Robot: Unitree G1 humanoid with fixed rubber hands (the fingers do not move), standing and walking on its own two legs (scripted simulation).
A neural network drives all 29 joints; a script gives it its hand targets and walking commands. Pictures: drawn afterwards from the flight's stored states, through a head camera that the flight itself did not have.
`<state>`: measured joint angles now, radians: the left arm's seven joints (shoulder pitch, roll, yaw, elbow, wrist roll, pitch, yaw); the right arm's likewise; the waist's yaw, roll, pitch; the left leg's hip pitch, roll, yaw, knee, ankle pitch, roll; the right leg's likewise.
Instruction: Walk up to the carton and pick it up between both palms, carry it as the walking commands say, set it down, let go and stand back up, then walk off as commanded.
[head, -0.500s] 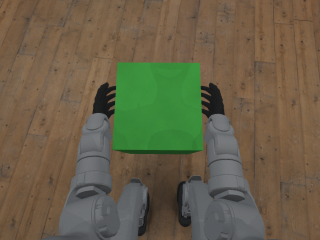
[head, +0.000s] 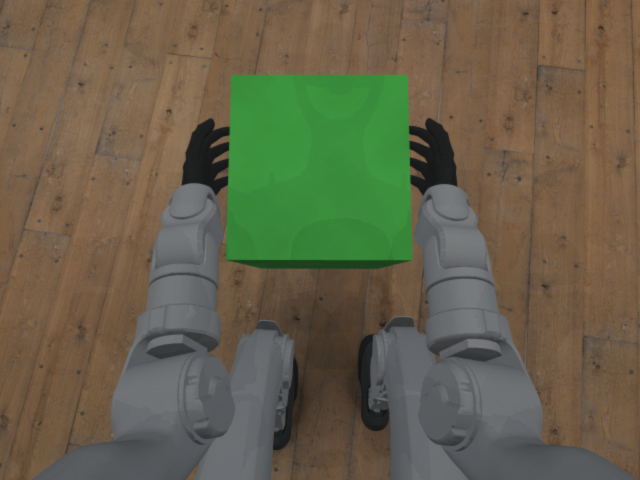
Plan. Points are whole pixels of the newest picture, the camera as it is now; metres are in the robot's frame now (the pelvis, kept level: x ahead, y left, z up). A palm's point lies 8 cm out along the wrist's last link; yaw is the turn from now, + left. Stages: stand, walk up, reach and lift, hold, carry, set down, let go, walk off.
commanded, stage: set down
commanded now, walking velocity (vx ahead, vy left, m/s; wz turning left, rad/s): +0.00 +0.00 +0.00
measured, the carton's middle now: (319, 191) +0.47 +0.02 -0.15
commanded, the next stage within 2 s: none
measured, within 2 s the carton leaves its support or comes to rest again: neither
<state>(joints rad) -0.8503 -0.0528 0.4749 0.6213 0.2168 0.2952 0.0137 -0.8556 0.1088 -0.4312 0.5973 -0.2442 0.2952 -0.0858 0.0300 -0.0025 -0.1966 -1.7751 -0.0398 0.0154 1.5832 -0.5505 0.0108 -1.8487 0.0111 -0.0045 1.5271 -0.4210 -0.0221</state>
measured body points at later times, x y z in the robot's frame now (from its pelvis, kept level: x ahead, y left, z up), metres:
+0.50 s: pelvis -0.02 +0.00 -0.07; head +0.28 +0.00 +0.28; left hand +0.49 +0.16 -0.16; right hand +0.49 -0.13 -0.17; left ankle +0.06 +0.11 -0.52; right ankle +0.11 -0.11 -0.52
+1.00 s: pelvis -0.02 +0.00 -0.13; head +0.31 +0.00 +0.17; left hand +0.51 +0.16 -0.26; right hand +0.51 -0.13 -0.26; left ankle +0.06 +0.11 -0.52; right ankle +0.11 -0.11 -0.52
